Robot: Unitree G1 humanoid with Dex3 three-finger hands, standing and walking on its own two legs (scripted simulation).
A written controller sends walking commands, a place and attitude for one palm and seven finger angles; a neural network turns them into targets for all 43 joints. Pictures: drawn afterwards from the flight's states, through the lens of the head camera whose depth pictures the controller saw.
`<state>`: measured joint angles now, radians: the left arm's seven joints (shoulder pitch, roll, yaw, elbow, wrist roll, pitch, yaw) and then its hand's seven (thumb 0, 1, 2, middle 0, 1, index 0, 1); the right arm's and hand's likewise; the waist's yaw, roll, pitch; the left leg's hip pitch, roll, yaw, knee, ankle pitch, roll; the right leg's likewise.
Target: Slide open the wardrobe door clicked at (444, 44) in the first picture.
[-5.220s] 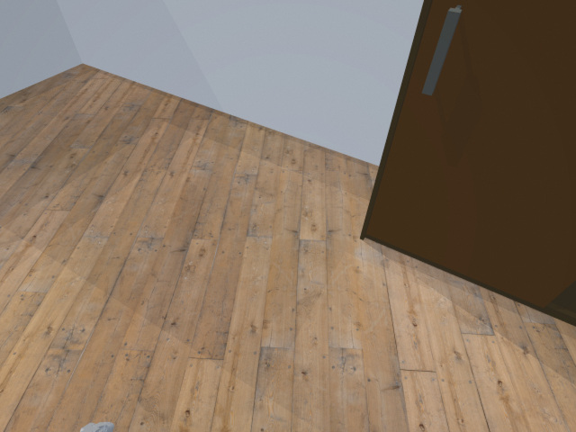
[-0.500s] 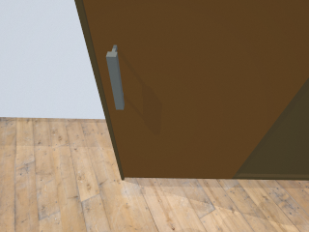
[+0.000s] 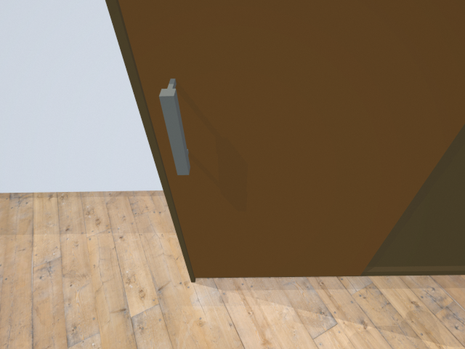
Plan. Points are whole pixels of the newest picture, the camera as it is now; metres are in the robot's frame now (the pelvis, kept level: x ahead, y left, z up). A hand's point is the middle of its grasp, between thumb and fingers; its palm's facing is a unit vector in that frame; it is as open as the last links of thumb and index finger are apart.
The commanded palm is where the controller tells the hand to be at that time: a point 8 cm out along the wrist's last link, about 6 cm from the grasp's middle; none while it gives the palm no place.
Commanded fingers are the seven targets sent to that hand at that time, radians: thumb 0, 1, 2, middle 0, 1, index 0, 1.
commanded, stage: come to a stop and stand still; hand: left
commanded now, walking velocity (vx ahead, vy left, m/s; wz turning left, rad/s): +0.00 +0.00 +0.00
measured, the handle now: (178, 129) +0.53 +0.15 +0.11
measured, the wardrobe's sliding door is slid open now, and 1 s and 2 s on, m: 0.00 0.00 0.00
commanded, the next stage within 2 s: look again from close up in 0.16 s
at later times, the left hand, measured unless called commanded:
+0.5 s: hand out of the picture +0.04 +0.16 -0.16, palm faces +0.02 -0.98 -0.22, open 7.4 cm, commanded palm none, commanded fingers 0.00 0.90 0.90 -0.20 -0.30 -0.20 -0.30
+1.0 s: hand out of the picture +0.02 +0.15 -0.17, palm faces +0.03 -0.98 -0.21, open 7.4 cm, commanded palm none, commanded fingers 0.00 0.90 0.90 -0.20 -0.30 -0.20 -0.30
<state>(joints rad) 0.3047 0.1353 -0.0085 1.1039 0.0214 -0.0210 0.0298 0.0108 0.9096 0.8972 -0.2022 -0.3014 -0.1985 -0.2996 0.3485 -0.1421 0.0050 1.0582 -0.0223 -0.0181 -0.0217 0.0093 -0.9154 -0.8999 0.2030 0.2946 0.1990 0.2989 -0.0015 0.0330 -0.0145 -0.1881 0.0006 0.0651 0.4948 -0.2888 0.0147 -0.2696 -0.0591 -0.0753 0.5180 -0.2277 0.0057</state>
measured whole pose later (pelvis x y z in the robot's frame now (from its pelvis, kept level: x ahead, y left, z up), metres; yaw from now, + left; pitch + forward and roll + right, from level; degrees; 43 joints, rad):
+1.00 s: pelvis +0.01 -0.03 +0.01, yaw +0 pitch -2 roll +1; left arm 0.26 0.17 0.00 1.11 0.02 -0.02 0.02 0.01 0.90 0.90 -0.20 -0.30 -0.20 -0.30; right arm 0.27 -0.16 0.01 1.13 -0.02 -0.02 -0.02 0.00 -0.90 -0.90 0.20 0.29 0.20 0.30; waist 0.01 0.00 0.05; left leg -0.12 0.04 0.04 0.41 -0.25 -0.03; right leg -0.20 -0.01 -0.10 0.44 -0.21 -0.04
